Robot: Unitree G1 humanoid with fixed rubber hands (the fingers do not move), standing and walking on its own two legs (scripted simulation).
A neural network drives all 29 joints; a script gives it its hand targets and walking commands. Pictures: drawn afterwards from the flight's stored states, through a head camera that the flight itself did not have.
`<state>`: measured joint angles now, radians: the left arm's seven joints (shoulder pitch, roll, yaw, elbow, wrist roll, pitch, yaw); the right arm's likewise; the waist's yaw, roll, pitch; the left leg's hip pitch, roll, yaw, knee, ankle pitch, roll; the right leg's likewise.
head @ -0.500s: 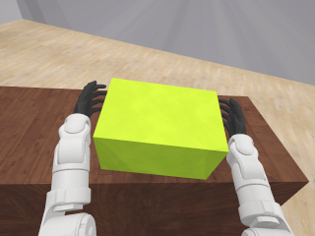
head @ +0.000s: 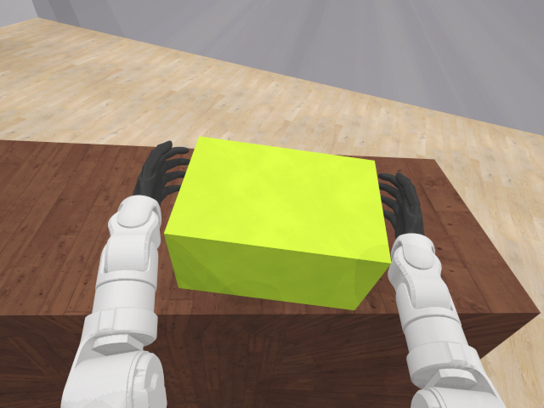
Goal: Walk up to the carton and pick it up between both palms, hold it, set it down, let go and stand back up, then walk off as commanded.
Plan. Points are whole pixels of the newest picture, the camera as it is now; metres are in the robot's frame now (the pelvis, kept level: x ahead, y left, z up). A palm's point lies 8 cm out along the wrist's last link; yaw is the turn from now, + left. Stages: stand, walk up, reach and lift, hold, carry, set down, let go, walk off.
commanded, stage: set down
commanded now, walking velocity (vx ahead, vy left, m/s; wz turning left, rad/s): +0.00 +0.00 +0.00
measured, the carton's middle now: (277, 223) +0.39 +0.01 +0.09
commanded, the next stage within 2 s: none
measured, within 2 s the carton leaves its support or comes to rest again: rests again in 1.88 s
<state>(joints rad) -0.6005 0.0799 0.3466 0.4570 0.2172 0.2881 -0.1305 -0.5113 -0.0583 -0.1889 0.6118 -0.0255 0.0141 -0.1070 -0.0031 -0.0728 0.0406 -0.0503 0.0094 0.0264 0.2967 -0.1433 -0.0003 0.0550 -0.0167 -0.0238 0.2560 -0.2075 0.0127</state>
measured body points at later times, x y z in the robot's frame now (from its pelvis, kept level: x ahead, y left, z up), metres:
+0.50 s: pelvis +0.00 +0.01 +0.00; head -0.01 +0.04 +0.45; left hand +0.42 +0.21 +0.13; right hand +0.38 -0.17 +0.11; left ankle +0.02 +0.12 -0.75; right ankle -0.04 -0.12 -0.75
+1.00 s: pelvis +0.00 +0.01 +0.00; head +0.02 +0.04 +0.45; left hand +0.43 +0.21 +0.09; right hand +0.39 -0.17 +0.09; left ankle +0.02 +0.12 -0.75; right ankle -0.04 -0.12 -0.75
